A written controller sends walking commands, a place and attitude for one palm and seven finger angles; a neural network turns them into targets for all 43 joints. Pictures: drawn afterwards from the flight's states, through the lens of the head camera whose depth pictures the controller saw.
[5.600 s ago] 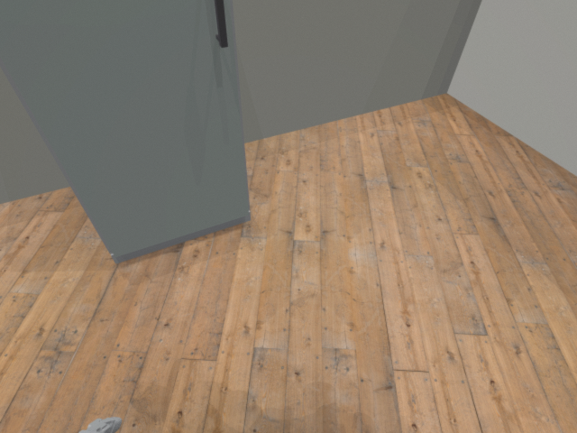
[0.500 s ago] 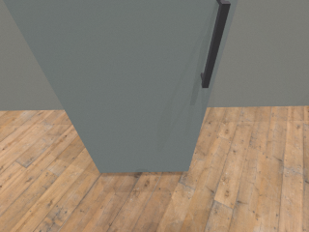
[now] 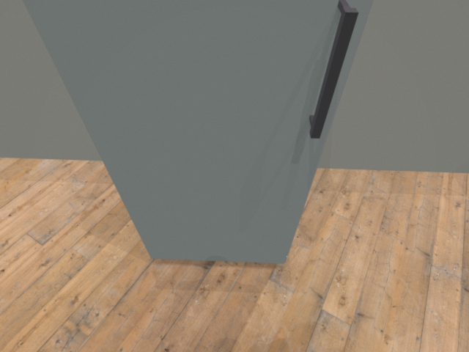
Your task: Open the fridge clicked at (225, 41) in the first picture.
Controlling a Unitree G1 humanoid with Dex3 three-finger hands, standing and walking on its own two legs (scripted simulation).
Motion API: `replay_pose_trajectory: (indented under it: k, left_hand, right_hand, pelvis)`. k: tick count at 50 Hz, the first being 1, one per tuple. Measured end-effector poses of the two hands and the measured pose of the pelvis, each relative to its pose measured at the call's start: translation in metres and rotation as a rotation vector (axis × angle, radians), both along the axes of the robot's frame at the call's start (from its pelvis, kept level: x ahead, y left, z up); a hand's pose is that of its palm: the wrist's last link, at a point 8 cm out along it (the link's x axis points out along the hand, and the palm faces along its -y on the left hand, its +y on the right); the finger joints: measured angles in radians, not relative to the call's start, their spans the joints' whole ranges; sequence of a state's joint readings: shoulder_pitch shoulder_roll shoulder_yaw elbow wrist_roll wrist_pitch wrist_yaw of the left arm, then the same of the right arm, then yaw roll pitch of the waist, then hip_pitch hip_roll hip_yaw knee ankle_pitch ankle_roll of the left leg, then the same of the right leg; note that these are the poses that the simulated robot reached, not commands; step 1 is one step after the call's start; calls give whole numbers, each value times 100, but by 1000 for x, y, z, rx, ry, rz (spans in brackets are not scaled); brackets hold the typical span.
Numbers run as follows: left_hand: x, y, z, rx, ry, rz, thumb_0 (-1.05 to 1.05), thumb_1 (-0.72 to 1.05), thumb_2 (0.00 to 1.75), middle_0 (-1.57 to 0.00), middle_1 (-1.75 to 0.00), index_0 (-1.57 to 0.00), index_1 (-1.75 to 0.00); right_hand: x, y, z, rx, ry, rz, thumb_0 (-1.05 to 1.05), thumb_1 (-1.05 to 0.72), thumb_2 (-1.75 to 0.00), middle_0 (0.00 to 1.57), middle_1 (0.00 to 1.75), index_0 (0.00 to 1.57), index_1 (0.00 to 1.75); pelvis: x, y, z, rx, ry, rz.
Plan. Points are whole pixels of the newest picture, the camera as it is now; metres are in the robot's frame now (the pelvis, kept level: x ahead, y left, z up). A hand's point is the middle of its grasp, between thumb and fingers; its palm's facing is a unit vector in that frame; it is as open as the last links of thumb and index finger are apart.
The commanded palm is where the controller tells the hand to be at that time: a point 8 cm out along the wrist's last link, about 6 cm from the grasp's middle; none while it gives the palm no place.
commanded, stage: look again from close up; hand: right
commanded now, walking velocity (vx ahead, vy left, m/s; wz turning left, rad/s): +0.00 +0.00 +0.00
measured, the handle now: (327, 77) +0.55 -0.13 +0.20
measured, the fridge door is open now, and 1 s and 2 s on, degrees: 0 0 0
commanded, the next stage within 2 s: shuffle to correct the standing spot in 0.92 s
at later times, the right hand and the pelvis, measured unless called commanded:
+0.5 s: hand out of the picture -0.01 -0.13 -0.17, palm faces +0.04 +0.98 -0.21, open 7.3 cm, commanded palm none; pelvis -0.02 +0.05 +0.00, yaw -1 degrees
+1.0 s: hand out of the picture +0.00 -0.13 -0.17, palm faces +0.05 +0.98 -0.20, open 7.3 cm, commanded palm none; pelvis -0.01 +0.05 +0.00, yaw -1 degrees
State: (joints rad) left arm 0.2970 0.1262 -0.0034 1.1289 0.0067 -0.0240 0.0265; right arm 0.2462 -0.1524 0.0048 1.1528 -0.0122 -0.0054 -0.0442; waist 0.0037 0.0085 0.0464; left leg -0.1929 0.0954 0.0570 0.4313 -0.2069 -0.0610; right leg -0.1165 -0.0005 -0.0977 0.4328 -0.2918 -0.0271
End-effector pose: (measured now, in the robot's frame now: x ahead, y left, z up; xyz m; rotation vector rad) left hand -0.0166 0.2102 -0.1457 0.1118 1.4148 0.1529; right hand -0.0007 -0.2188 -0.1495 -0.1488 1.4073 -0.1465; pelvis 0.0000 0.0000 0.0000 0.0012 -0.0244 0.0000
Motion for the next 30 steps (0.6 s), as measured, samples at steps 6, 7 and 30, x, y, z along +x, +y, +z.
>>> replay_pose_trajectory:
  k: [6,7,30]
  left_hand:
    - [4,5,-12,-23,-51,-33,0,91,90,-20,-30,-20,-30]
    - [5,6,-13,-26,-57,-36,1,91,90,-20,-30,-20,-30]
    - [-9,64,-7,0,-18,-50,0,91,90,-20,-30,-19,-30]
  right_hand:
    - [-4,0,4,-30,-30,-1,0,-91,-90,20,30,20,30]
    - [-4,1,5,-34,-35,-3,0,-91,-90,20,30,20,30]
    - [-21,47,8,-11,-36,-20,1,-91,-90,21,30,20,30]
  pelvis:
    - [-5,4,-6,-6,-8,-10]
    - [-5,6,-6,-8,-12,-11]
    - [-18,51,-3,-15,-5,-17]
